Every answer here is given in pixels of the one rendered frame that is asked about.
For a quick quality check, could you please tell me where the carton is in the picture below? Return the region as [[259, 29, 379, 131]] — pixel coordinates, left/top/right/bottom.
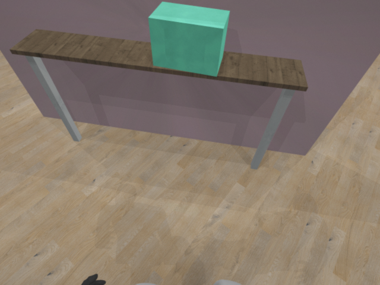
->
[[148, 2, 230, 77]]

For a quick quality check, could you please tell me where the table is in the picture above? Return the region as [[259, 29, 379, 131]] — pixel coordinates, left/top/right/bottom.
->
[[10, 29, 308, 170]]

